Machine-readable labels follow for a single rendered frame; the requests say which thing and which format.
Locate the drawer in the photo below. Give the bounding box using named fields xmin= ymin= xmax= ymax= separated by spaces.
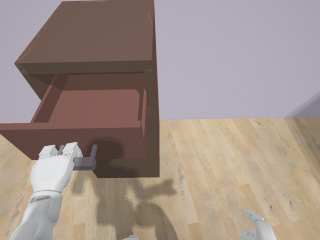
xmin=0 ymin=71 xmax=149 ymax=160

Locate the robot left shin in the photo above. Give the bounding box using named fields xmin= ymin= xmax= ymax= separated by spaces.
xmin=129 ymin=235 xmax=139 ymax=239

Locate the robot left forearm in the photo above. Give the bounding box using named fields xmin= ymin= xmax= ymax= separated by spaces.
xmin=9 ymin=190 xmax=63 ymax=240

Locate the cabinet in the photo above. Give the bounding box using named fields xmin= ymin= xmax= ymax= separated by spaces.
xmin=14 ymin=0 xmax=160 ymax=178

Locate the left robot hand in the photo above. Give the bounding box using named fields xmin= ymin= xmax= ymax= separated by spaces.
xmin=30 ymin=142 xmax=83 ymax=193

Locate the handle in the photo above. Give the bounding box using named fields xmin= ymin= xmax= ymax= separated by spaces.
xmin=57 ymin=144 xmax=98 ymax=171

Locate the right robot hand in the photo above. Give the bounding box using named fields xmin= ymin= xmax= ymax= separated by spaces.
xmin=239 ymin=209 xmax=277 ymax=240

